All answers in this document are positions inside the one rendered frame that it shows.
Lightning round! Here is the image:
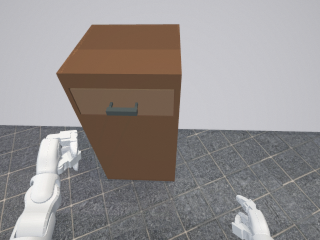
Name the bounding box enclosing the robot left forearm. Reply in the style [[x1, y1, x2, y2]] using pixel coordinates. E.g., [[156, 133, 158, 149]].
[[9, 172, 62, 240]]

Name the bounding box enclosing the drawer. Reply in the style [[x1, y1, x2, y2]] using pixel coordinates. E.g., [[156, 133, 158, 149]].
[[70, 88, 174, 116]]

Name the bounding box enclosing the handle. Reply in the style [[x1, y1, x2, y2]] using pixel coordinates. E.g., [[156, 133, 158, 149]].
[[106, 102, 138, 116]]

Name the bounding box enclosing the robot right hand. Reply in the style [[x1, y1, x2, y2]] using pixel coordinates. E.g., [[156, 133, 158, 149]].
[[231, 195, 271, 240]]

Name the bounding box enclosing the robot left hand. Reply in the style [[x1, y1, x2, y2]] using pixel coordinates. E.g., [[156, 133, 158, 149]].
[[36, 130, 82, 175]]

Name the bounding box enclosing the cabinet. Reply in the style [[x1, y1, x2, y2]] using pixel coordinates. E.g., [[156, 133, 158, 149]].
[[56, 24, 182, 182]]

